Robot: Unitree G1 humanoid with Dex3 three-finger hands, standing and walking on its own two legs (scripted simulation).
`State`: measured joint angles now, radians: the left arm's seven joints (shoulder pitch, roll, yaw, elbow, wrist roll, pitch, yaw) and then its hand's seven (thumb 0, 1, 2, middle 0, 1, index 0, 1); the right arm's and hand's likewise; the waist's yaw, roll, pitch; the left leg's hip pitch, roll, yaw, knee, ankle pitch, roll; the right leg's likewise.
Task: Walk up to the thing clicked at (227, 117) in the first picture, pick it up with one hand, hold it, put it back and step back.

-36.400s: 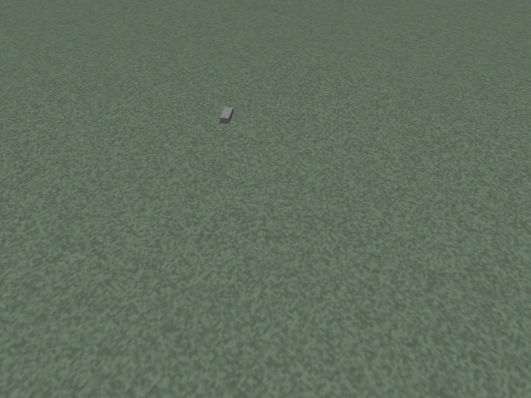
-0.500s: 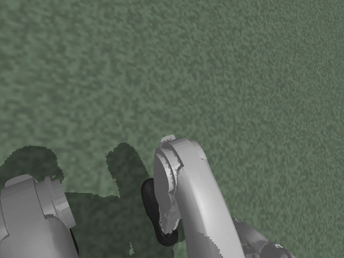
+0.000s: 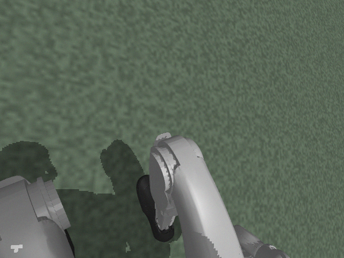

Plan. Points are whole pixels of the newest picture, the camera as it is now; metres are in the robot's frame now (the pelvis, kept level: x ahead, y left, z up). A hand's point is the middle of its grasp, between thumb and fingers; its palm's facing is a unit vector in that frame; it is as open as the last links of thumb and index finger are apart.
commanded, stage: close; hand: left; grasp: from above
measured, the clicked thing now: out of the picture +0.42 +0.33 -0.27
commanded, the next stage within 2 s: settle in 1.42 s
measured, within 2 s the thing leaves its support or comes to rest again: leaves its support in 1.88 s
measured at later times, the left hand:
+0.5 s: hand out of the picture +0.41 +0.32 -0.25, palm faces -0.46 -0.16 -0.88, open 11.3 cm
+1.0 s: hand out of the picture +0.42 +0.32 -0.25, palm faces -0.42 -0.18 -0.89, open 9.5 cm
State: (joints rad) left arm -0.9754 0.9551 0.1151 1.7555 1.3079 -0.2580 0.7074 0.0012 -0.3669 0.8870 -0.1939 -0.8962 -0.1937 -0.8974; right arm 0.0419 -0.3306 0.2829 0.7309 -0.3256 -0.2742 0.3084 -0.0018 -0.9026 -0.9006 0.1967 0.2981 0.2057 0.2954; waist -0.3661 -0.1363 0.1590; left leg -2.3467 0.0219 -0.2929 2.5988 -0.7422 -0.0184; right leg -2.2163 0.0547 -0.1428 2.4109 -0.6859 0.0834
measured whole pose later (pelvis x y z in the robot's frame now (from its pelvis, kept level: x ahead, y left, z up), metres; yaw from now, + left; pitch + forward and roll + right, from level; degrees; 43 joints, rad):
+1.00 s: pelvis -0.01 +0.00 +0.00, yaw +0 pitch +26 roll -15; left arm -1.00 0.97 0.14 1.77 1.30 -0.25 0.68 0.00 0.18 0.40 -0.63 -0.55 -0.65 -0.50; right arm 0.04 -0.36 0.29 0.70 -0.31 -0.26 0.29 0.00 -0.90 -0.90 0.20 0.30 0.20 0.29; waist -0.38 -0.14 0.16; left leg -2.34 0.03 -0.29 2.58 -0.72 -0.01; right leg -2.21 0.06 -0.14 2.39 -0.66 0.08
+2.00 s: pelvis +0.00 +0.00 +0.01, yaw +1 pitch +30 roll -14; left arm -0.86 0.86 0.15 1.45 1.26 -0.23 0.52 0.01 0.25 0.23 -0.87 -0.28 -0.87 -0.27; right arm 0.11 -0.32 0.18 0.73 -0.26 -0.20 0.29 0.00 -0.92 -0.90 0.20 0.30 0.21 0.29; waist -0.29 -0.08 0.06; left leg -2.37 0.01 -0.26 2.55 -0.73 -0.02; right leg -2.25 0.04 -0.12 2.39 -0.69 0.07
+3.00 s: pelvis -0.01 -0.01 +0.09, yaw +8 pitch +34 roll -8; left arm -0.73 0.67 0.05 1.06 1.14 -0.19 0.14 0.01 0.22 0.25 -0.89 -0.26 -0.90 -0.26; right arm 0.19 -0.28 0.00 0.70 -0.06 -0.01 0.14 0.00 -0.92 -0.90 0.20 0.30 0.21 0.30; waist -0.17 0.04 -0.13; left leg -2.20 0.01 -0.13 2.24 -0.65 -0.01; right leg -2.11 -0.01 -0.04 2.17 -0.66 0.05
